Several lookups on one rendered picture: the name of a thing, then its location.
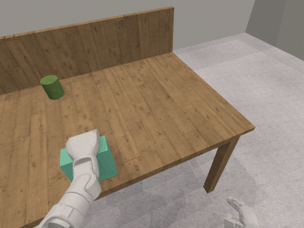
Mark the table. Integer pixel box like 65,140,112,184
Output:
0,6,256,228

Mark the robot left hand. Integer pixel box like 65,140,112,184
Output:
66,129,100,160

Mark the robot right hand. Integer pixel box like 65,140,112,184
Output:
223,197,260,228

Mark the left robot forearm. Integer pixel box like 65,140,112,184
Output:
36,154,102,228

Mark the sponge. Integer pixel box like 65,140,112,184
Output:
60,136,118,182

